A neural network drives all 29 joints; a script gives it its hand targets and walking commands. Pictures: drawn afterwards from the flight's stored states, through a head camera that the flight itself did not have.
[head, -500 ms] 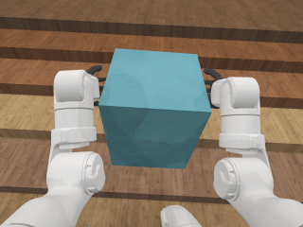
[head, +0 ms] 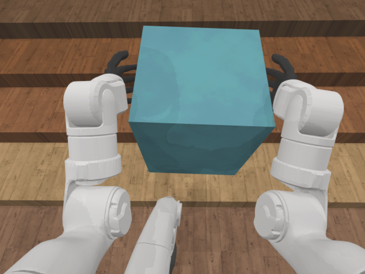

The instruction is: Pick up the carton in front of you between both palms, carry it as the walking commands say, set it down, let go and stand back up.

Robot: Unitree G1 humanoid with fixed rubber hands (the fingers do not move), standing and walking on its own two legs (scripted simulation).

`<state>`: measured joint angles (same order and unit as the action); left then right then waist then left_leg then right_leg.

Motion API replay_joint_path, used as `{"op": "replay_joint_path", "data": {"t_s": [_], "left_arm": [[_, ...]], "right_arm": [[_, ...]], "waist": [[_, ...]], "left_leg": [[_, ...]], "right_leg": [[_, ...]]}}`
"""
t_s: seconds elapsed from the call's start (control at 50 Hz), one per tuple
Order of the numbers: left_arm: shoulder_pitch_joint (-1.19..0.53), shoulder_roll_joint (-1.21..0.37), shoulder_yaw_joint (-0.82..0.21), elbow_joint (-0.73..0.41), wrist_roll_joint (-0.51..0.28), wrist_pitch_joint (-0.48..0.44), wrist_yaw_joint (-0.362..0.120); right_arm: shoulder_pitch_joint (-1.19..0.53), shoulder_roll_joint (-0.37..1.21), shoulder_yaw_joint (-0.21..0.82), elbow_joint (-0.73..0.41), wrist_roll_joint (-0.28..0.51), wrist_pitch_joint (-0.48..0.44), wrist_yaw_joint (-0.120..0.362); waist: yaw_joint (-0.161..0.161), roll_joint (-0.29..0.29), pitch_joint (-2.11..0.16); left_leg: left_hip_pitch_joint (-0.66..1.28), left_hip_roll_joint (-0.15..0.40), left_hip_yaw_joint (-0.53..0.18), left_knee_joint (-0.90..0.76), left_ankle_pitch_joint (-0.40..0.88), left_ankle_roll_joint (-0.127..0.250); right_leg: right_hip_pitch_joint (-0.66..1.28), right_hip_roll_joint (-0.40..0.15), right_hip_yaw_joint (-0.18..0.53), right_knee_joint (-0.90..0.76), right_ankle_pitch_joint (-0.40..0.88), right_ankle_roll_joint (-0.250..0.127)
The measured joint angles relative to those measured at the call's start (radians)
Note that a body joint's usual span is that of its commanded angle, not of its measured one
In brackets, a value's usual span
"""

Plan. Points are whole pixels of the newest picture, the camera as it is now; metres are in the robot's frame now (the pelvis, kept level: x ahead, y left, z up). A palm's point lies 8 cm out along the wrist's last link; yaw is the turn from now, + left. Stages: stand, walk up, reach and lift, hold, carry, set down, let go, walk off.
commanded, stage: carry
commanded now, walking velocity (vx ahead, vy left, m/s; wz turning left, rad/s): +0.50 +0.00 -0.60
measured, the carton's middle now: (195, 111) +0.41 +0.06 +0.09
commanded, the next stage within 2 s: none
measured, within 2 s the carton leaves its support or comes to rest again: neither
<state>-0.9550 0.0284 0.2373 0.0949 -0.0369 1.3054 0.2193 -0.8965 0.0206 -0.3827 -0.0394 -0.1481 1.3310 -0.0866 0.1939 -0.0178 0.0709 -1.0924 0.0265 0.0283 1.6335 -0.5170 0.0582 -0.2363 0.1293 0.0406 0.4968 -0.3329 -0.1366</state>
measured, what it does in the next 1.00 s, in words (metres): climbs: left foot 0.10 m higher, then right foot 0.10 m higher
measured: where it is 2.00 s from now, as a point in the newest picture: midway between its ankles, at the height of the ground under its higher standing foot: (283, 57)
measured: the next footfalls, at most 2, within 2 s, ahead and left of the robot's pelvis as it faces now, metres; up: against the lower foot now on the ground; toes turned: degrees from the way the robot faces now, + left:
left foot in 0.10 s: +0.30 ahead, +0.12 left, +0.10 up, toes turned -2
right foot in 0.70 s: +0.62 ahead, -0.33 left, +0.20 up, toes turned -27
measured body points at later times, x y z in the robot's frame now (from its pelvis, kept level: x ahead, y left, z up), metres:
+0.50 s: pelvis +0.30 +0.00 +0.10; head +0.30 +0.02 +0.55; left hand +0.72 -0.01 +0.29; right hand +0.59 -0.29 +0.30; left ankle +0.26 +0.13 -0.63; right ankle +0.34 -0.16 -0.46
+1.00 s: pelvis +0.58 -0.21 +0.19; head +0.66 -0.23 +0.63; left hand +1.00 -0.14 +0.34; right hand +0.96 -0.44 +0.34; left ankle +0.64 -0.12 -0.35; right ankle +0.58 -0.31 -0.53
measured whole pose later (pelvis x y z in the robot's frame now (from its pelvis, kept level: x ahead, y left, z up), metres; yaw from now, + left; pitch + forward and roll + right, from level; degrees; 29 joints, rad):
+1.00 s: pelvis +0.58 -0.21 +0.19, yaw -13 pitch +4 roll -2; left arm -0.84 -0.07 0.26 -0.11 0.05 1.31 0.20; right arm -0.87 -0.02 -0.35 -0.11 -0.07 1.34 -0.10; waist 0.10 0.04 0.12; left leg -0.97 0.02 0.01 1.72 -0.51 0.08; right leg -0.42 -0.07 -0.24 0.68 -0.33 -0.05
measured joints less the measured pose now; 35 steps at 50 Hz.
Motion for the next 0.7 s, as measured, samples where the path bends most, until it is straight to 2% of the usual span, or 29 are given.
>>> {"op": "replay_joint_path", "data": {"t_s": [0.06,0.1,0.12,0.16,0.2,0.24,0.3,0.36,0.44,0.54,0.58,0.62,0.66,0.68,0.7], "left_arm": [[-0.032,0.011,0.028,0.052,0.024,0.008,-0.027],[-0.028,0.029,0.046,0.087,0.044,0.026,-0.051],[-0.032,0.045,0.054,0.108,0.053,0.035,-0.067],[-0.03,0.061,0.072,0.145,0.062,0.036,-0.107],[-0.005,0.044,0.079,0.155,0.093,0.046,-0.121],[0.017,0.02,0.087,0.139,0.123,0.065,-0.124],[0.025,0.005,0.097,0.09,0.146,0.088,-0.125],[0.006,0.009,0.105,0.06,0.153,0.099,-0.126],[-0.013,0.023,0.106,0.086,0.157,0.108,-0.126],[-0.006,0.044,0.083,0.167,0.143,0.116,-0.119],[-0.005,0.046,0.064,0.2,0.132,0.112,-0.112],[-0.007,0.042,0.044,0.226,0.124,0.1,-0.105],[-0.008,0.038,0.024,0.23,0.116,0.089,-0.097],[-0.006,0.033,0.014,0.227,0.11,0.081,-0.091],[0.0,0.023,0.002,0.217,0.102,0.07,-0.081]], "right_arm": [[-0.018,-0.01,0.031,0.047,-0.005,0.005,-0.007],[-0.026,-0.01,0.065,0.111,-0.001,0.009,-0.021],[-0.032,-0.005,0.081,0.14,0.002,0.008,-0.03],[-0.038,-0.006,0.112,0.196,0.011,0.0,-0.041],[-0.011,-0.017,0.133,0.22,0.039,0.006,-0.051],[0.015,-0.031,0.148,0.223,0.077,0.015,-0.063],[0.013,-0.052,0.164,0.217,0.13,0.018,-0.081],[-0.024,-0.061,0.161,0.227,0.152,0.009,-0.089],[-0.062,-0.056,0.142,0.283,0.138,0.003,-0.082],[-0.042,-0.035,0.132,0.337,0.1,0.012,-0.061],[-0.023,-0.032,0.124,0.339,0.088,0.018,-0.052],[-0.009,-0.038,0.111,0.336,0.084,0.021,-0.045],[0.009,-0.04,0.099,0.312,0.085,0.02,-0.041],[0.026,-0.039,0.091,0.286,0.086,0.02,-0.041],[0.041,-0.042,0.083,0.257,0.088,0.02,-0.041]], "waist": [[-0.052,0.006,-0.054],[-0.111,0.013,-0.089],[-0.153,-0.013,-0.086],[-0.218,-0.031,-0.084],[-0.27,-0.022,-0.085],[-0.306,-0.011,-0.081],[-0.34,0.001,-0.065],[-0.348,-0.003,-0.064],[-0.326,-0.02,-0.11],[-0.282,-0.045,-0.17],[-0.27,-0.045,-0.179],[-0.259,-0.03,-0.172],[-0.244,-0.018,-0.153],[-0.227,-0.022,-0.138],[-0.195,-0.024,-0.111]], "left_leg": [[0.056,-0.009,0.037,-0.362,0.115,0.005],[0.22,-0.025,0.06,-0.643,0.233,0.002],[0.281,-0.042,0.09,-0.691,0.247,0.009],[0.351,-0.047,0.133,-0.713,0.257,0.041],[0.44,-0.045,0.151,-0.78,0.254,0.047],[0.533,-0.032,0.163,-0.864,0.252,0.025],[0.656,-0.002,0.186,-0.963,0.243,0.011],[0.754,0.027,0.213,-1.031,0.221,-0.004],[0.865,0.057,0.249,-1.09,0.17,-0.037],[1.046,0.098,0.287,-1.187,0.103,-0.108],[1.13,0.119,0.294,-1.255,0.094,-0.145],[1.214,0.142,0.285,-1.343,0.096,-0.167],[1.282,0.175,0.267,-1.403,0.118,-0.17],[1.291,0.197,0.26,-1.367,0.134,-0.17],[1.273,0.229,0.245,-1.255,0.152,-0.171]], "right_leg": [[0.089,-0.038,0.038,-0.067,0.012,0.012],[0.087,-0.053,0.025,0.026,0.057,0.009],[0.049,-0.077,0.028,0.161,0.104,0.016],[-0.118,-0.055,0.076,0.618,0.063,0.057],[-0.263,-0.04,0.058,0.957,0.055,0.06],[-0.38,-0.055,0.019,1.118,0.066,0.053],[-0.51,-0.101,-0.027,1.145,0.048,0.052],[-0.601,-0.149,-0.048,1.041,0.024,0.057],[-0.688,-0.206,-0.059,0.97,0.028,0.069],[-0.823,-0.233,-0.025,1.154,-0.113,0.065],[-0.873,-0.238,-0.022,1.162,-0.181,0.059],[-0.878,-0.254,-0.064,0.997,-0.175,0.049],[-0.804,-0.236,-0.135,0.732,-0.083,0.032],[-0.737,-0.206,-0.165,0.613,-0.025,0.024],[-0.672,-0.169,-0.177,0.524,0.115,0.026]]}}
